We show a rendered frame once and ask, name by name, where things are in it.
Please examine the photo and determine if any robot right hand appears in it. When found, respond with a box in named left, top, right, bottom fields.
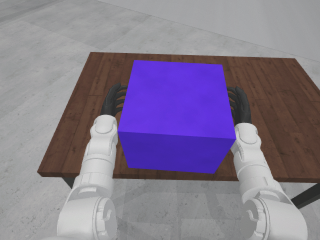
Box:
left=226, top=86, right=252, bottom=126

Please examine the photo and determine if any robot left hand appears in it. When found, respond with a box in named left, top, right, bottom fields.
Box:
left=100, top=82, right=128, bottom=117

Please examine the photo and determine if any table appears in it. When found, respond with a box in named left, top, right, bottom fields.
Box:
left=37, top=52, right=320, bottom=210

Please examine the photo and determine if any robot right upper arm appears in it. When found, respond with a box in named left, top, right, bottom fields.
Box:
left=239, top=197, right=307, bottom=240

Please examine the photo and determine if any robot left upper arm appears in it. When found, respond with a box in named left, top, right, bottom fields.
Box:
left=40, top=196, right=118, bottom=240

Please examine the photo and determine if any carton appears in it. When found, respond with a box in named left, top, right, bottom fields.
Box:
left=117, top=60, right=237, bottom=174

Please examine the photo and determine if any left robot forearm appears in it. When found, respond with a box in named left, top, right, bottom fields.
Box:
left=57, top=114, right=118, bottom=236

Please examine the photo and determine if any right robot forearm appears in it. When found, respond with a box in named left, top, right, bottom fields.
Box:
left=230, top=123, right=308, bottom=240

